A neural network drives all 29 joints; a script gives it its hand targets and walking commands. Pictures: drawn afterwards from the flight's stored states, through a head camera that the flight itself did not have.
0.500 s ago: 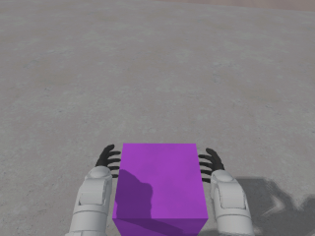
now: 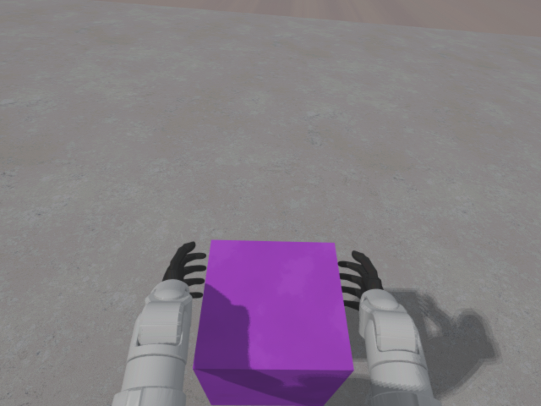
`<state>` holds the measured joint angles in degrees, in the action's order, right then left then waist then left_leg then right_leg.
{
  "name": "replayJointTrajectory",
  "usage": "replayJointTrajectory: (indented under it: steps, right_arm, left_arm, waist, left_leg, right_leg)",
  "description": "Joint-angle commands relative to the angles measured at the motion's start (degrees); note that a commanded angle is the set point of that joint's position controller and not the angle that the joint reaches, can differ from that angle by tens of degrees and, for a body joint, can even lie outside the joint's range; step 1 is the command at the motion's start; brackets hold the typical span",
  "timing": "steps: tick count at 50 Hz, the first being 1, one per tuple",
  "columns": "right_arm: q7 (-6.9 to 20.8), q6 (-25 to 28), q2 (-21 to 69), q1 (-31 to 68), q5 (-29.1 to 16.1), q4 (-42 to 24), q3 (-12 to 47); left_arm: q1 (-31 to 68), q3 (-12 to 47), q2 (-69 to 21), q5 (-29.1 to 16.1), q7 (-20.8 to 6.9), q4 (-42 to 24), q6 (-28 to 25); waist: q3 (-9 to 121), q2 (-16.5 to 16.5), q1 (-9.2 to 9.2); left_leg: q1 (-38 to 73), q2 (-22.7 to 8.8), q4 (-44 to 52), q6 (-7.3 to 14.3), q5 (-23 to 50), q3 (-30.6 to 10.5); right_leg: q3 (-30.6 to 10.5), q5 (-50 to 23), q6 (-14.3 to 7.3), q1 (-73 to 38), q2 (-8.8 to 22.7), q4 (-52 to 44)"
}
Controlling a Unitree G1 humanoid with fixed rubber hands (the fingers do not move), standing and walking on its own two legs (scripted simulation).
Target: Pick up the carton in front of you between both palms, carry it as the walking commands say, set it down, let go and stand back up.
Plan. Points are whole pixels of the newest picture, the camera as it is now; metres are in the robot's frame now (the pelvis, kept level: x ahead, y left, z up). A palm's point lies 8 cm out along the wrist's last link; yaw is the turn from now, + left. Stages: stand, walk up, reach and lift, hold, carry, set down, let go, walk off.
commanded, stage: hold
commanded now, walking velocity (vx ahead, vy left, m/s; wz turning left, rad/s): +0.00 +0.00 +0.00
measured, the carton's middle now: (270, 327) +0.30 -0.01 -0.08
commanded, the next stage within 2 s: set down in 0.22 s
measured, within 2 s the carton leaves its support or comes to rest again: neither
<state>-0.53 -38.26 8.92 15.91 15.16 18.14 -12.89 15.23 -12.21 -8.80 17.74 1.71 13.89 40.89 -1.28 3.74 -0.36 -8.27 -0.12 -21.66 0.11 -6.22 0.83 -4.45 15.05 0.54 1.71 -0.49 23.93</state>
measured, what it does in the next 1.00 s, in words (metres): lowers itself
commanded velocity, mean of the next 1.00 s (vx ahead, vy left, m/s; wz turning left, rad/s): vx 0.00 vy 0.00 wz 0.00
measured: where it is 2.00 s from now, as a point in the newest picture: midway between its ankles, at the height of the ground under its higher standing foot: outside the picture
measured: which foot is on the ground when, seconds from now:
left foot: down 0.00-1.00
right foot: down 0.00-1.00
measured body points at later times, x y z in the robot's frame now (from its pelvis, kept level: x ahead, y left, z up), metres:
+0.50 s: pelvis -0.01 +0.02 -0.01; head -0.03 +0.05 +0.44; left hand +0.32 +0.17 +0.02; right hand +0.32 -0.13 +0.03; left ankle +0.07 +0.12 -0.74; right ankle -0.01 -0.13 -0.74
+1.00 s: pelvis -0.04 +0.00 -0.11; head +0.18 +0.03 +0.28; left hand +0.36 +0.18 -0.20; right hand +0.37 -0.12 -0.19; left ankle +0.07 +0.12 -0.74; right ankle -0.01 -0.13 -0.74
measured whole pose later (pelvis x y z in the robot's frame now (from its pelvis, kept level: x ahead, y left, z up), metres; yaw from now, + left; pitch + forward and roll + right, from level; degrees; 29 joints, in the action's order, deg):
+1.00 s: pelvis -0.04 +0.00 -0.11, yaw -2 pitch +34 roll -2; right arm -9.9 -6.6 10.6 32.3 10.1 29.5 -19.0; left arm 33.6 -21.9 -6.3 13.0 4.4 28.1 8.5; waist 6.6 3.2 2.9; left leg -80.2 2.1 -61.4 -2.3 -15.3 -6.6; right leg -4.8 25.3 1.4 73.8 -6.5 65.0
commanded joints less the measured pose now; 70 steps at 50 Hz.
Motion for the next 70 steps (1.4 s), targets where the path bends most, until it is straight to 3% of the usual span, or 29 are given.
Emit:
replayJointTrajectory:
  steps: [1,9,12,13,14,15,16,21,30,31,38,39,40,41,42,43,45,48,54,55,56,57,58,60,64,66,68,69,70]
  right_arm:
    - [14.6,3.1,52.0,28.7,-13.7,-2.6,28.6]
    - [15.8,3.2,52.3,30.3,-13.0,-2.4,27.8]
    - [16.4,3.3,52.6,31.3,-12.8,-1.1,27.5]
    - [16.8,3.4,51.1,32.5,-11.2,-3.2,26.5]
    - [17.1,3.2,51.7,31.8,-12.2,-3.4,26.7]
    - [16.5,3.1,50.4,33.5,-11.6,-1.6,25.8]
    - [16.3,3.2,52.3,35.1,-11.1,-1.0,25.1]
    - [15.9,6.4,50.3,39.1,-5.0,12.9,15.2]
    - [10.4,16.2,40.7,42.0,4.8,19.1,0.4]
    - [10.0,17.8,36.9,44.7,6.0,19.4,-1.8]
    - [9.3,28.7,44.0,40.9,3.1,21.9,5.9]
    - [8.7,30.5,42.8,44.8,1.6,18.3,9.5]
    - [8.6,31.5,43.6,44.2,1.6,19.8,11.4]
    - [8.3,32.9,46.2,44.3,-1.1,17.6,15.9]
    - [7.9,33.6,48.6,49.0,-3.0,16.4,18.4]
    - [7.4,34.1,50.0,43.9,-4.6,16.5,21.1]
    - [6.7,35.3,51.0,47.3,-8.2,11.7,27.1]
    - [5.8,34.1,50.4,46.5,-11.1,9.9,32.2]
    - [7.0,29.2,45.2,53.1,-6.0,16.9,22.9]
    - [7.5,28.5,48.0,53.7,-6.8,18.0,22.2]
    - [8.1,28.1,46.5,55.5,-6.8,16.7,23.0]
    - [8.2,27.8,47.0,54.6,-7.4,19.2,22.5]
    - [8.6,28.2,47.2,56.5,-5.9,19.3,19.9]
    - [8.8,27.8,49.4,59.8,-8.2,22.3,19.9]
    - [8.8,28.5,46.4,61.6,-7.0,24.9,16.2]
    - [8.6,28.9,45.0,65.6,-7.2,25.1,15.8]
    - [8.2,29.2,41.3,67.4,-5.5,27.7,13.4]
    - [8.5,29.6,43.8,66.4,-6.9,27.3,13.7]
    - [8.6,30.0,43.8,69.5,-8.2,23.3,16.1]
  left_arm:
    - [23.2,30.6,-54.2,-14.4,-14.4,0.3,-1.7]
    - [27.3,31.7,-55.3,-15.2,-15.9,-0.2,-1.8]
    - [25.7,30.2,-55.4,-14.9,-15.9,-0.1,-1.8]
    - [28.6,30.4,-58.7,-15.8,-16.0,-0.3,-1.9]
    - [24.3,30.0,-57.8,-14.4,-15.9,-0.2,-1.3]
    - [27.6,28.6,-57.8,-14.6,-16.0,3.4,-1.3]
    - [29.8,28.6,-56.2,-14.5,-16.1,2.4,-2.2]
    - [37.8,18.7,-52.8,-9.7,-15.9,12.4,-4.7]
    - [37.9,1.6,-39.5,1.2,-12.7,22.8,-15.2]
    - [39.6,-0.5,-38.8,2.4,-12.3,24.1,-16.7]
    - [40.9,7.7,-40.3,-0.9,-11.8,23.5,-29.3]
    - [40.1,8.1,-41.6,-0.7,-12.3,27.0,-30.1]
    - [38.9,9.5,-42.3,-1.1,-12.4,26.1,-31.6]
    - [43.3,14.2,-43.6,-4.1,-12.3,22.3,-33.2]
    - [45.5,15.3,-42.7,-4.1,-12.6,21.7,-34.5]
    - [45.4,18.3,-45.2,-6.1,-12.9,20.7,-34.5]
    - [43.0,23.4,-47.4,-7.7,-12.4,17.7,-35.0]
    - [42.4,27.0,-46.8,-10.0,-12.5,15.9,-34.0]
    - [49.6,22.8,-44.5,-8.2,-12.5,20.7,-29.0]
    - [48.8,20.6,-45.4,-6.7,-12.3,24.6,-27.9]
    - [49.9,19.1,-45.2,-7.0,-12.1,25.5,-27.6]
    - [46.7,18.2,-49.0,-6.6,-12.4,28.0,-27.1]
    - [49.6,16.9,-49.2,-7.0,-11.9,28.5,-27.4]
    - [52.5,16.5,-46.3,-5.8,-11.8,26.7,-28.1]
    - [57.3,16.6,-45.6,-7.2,-10.8,28.7,-27.9]
    - [58.2,16.5,-45.5,-7.1,-10.0,26.6,-28.3]
    - [63.4,16.4,-44.7,-7.5,-9.8,27.7,-28.1]
    - [64.7,16.9,-46.0,-8.7,-9.5,25.4,-28.7]
    - [63.4,17.8,-47.9,-9.8,-9.5,27.8,-27.9]
  waist:
    - [10.1,-2.7,1.07]
    - [11.9,-4.0,-1.73]
    - [13.5,-1.9,1.19]
    - [15.1,-4.9,-1.53]
    - [13.5,-4.8,0.77]
    - [11.4,-5.6,-1.61]
    - [12.8,-3.2,0.31]
    - [9.5,-5.2,0.86]
    - [9.2,-3.6,2.37]
    - [9.8,-5.5,0.62]
    - [29.1,-2.9,2.53]
    - [32.1,-3.3,0.58]
    - [36.2,-1.6,3.69]
    - [43.3,-2.3,1.77]
    - [48.2,-0.2,5.25]
    - [54.7,-2.3,1.88]
    - [63.9,-4.3,5.72]
    - [68.0,-3.6,6.45]
    - [55.8,-3.7,2.02]
    - [56.5,-4.8,5.08]
    - [54.5,-2.8,3.5]
    - [56.8,-4.8,5.51]
    - [56.4,-3.1,2.47]
    - [57.2,-3.5,7.02]
    - [56.6,-4.2,3.6]
    - [58.0,-6.5,5.8]
    - [57.0,-6.1,2.46]
    - [61.1,-7.3,4.53]
    - [65.1,-7.9,2.55]
  left_leg:
    - [23.3,4.5,-0.3,-0.8,6.7,-4.8]
    - [24.1,4.0,0.8,-1.3,2.9,-5.0]
    - [24.6,3.3,0.6,-0.9,1.3,-6.2]
    - [24.4,2.6,1.4,-1.5,-3.5,-8.5]
    - [22.8,2.8,2.2,-1.2,-0.5,-6.9]
    - [21.1,2.9,1.2,-1.2,-0.9,-7.0]
    - [23.7,2.0,1.7,-0.6,-4.9,-8.2]
    - [20.9,2.4,-0.5,-0.7,-12.3,-8.1]
    - [4.1,3.8,-9.6,0.3,-5.5,-5.8]
    - [0.4,4.4,-10.8,0.0,-5.9,-4.9]
    - [-8.6,6.0,-23.8,-0.1,8.3,-4.2]
    - [-11.3,6.2,-26.6,0.1,11.2,-4.5]
    - [-13.1,6.4,-28.6,0.3,15.1,-4.5]
    - [-12.8,7.1,-32.3,0.4,17.4,-4.0]
    - [-15.1,6.9,-34.7,1.0,21.8,-4.1]
    - [-15.7,6.8,-36.4,0.7,22.8,-4.6]
    - [-17.9,7.2,-40.3,0.1,28.4,-3.6]
    - [-21.8,7.1,-44.2,-0.7,27.4,-2.5]
    - [-40.1,7.4,-46.5,-1.8,-1.7,-0.9]
    - [-38.6,7.5,-46.4,-1.6,-4.4,-0.4]
    - [-40.0,7.5,-47.6,-1.5,-3.4,-0.9]
    - [-41.0,7.4,-47.8,-1.2,-2.8,-1.5]
    - [-42.8,7.4,-48.9,-1.4,-6.2,-1.6]
    - [-45.2,7.4,-50.9,-1.3,-4.4,-0.2]
    - [-46.0,7.7,-53.4,-1.6,-9.0,-2.2]
    - [-48.2,7.8,-55.1,-1.9,-8.8,-1.5]
    - [-51.7,7.5,-57.0,-2.4,-12.0,-1.9]
    - [-47.9,8.0,-57.7,-2.8,-6.4,-0.9]
    - [-47.9,7.9,-60.6,-3.6,-4.8,-0.1]
  right_leg:
    - [-1.9,-3.2,-3.0,19.5,-3.3,-8.4]
    - [-1.8,-1.1,-3.4,20.4,-3.3,-8.5]
    - [-1.6,2.4,-4.1,21.2,-3.6,-8.3]
    - [-1.5,2.0,-3.9,20.2,-4.1,-6.7]
    - [-1.9,1.3,-4.2,19.6,-3.4,-8.0]
    - [-1.8,1.3,-4.3,19.3,-3.8,-6.6]
    - [-1.5,3.6,-3.1,21.3,-4.2,-6.2]
    - [-1.7,7.8,-3.6,25.1,-3.1,-3.3]
    - [0.5,7.6,-2.9,35.9,-5.3,5.5]
    - [0.9,7.0,-2.9,37.6,-5.4,6.3]
    - [0.8,-1.5,-0.3,47.7,-6.5,17.3]
    - [0.8,-3.4,0.6,51.3,-6.6,19.7]
    - [1.2,-5.7,1.0,51.5,-7.2,21.5]
    - [1.0,-8.0,1.5,53.5,-7.3,24.2]
    - [0.1,-12.7,2.4,54.9,-7.6,25.8]
    - [-0.1,-16.8,2.4,52.9,-7.8,27.9]
    - [0.6,-18.9,3.1,56.1,-8.4,31.5]
    - [1.1,-20.2,3.9,61.1,-8.4,34.4]
    - [5.0,7.1,2.6,74.7,-10.0,39.6]
    - [3.9,10.0,2.5,76.8,-9.8,40.6]
    - [5.0,9.9,2.4,81.8,-10.2,41.6]
    - [4.8,8.1,1.6,79.9,-9.7,43.4]
    - [4.9,9.5,1.8,81.0,-10.2,44.0]
    - [4.3,10.2,2.1,84.4,-10.5,45.7]
    - [5.9,12.9,1.2,91.2,-11.1,50.2]
    - [5.8,13.3,0.6,95.1,-11.7,52.8]
    - [6.5,15.3,0.4,95.9,-11.5,54.7]
    - [5.8,12.0,0.1,95.3,-11.6,55.0]
    - [6.6,11.7,0.6,94.2,-11.7,56.2]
